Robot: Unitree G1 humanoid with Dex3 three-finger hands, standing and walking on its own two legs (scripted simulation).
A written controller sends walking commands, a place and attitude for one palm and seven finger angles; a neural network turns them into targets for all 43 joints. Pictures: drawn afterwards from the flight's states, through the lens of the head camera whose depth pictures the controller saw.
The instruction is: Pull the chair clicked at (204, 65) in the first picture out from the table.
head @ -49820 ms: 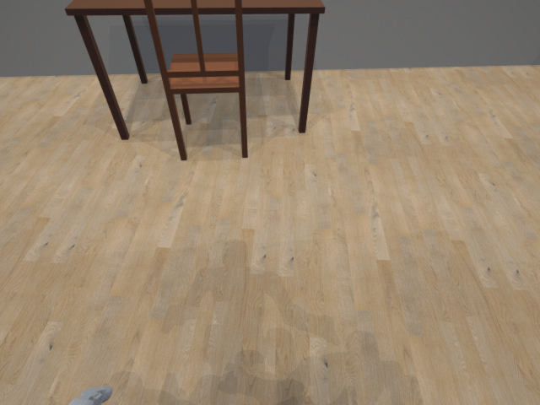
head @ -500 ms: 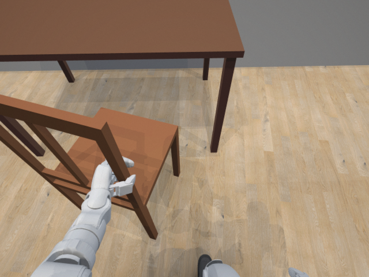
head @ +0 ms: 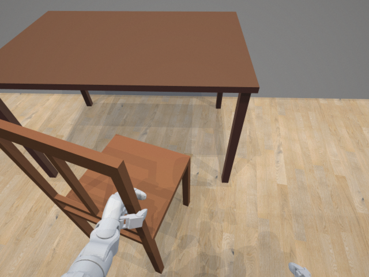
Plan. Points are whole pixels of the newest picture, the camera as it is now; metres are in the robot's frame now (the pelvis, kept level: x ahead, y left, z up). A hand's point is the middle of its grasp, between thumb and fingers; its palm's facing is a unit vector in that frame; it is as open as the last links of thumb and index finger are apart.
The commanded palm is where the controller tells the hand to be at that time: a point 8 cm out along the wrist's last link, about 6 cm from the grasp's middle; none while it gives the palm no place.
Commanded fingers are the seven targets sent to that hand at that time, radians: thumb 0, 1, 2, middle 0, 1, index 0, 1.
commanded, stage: stop walking, hand still on the chair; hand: left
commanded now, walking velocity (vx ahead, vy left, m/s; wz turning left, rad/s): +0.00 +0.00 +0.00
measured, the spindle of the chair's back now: (77, 187) +0.36 +0.32 -0.07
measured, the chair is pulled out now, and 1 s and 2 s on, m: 0.24 0.24 0.24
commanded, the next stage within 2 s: open the thumb and straighten the fingers in 0.30 s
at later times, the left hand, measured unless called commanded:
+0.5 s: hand (137, 214) +0.28 +0.14 -0.07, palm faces -0.02 -0.99 -0.17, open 6.4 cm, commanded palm +0.25 +0.19 -0.04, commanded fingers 0.00 0.17 0.55 -0.50 -1.45 -0.50 -1.45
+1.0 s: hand (133, 209) +0.30 +0.15 -0.07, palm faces -0.02 -0.98 -0.18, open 15.7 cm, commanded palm +0.27 +0.20 -0.04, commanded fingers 0.00 -0.55 0.20 0.00 0.00 0.00 0.00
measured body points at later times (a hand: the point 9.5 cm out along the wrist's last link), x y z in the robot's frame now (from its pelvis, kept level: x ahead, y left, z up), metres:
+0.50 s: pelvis +0.01 +0.00 +0.00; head +0.03 +0.00 +0.45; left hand +0.28 +0.19 -0.05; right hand +0.15 -0.25 -0.10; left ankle -0.07 +0.12 -0.73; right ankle +0.07 -0.10 -0.73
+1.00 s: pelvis -0.03 +0.01 -0.04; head +0.01 +0.00 +0.41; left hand +0.29 +0.20 -0.05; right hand +0.11 -0.23 -0.15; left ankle -0.07 +0.12 -0.73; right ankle +0.07 -0.10 -0.73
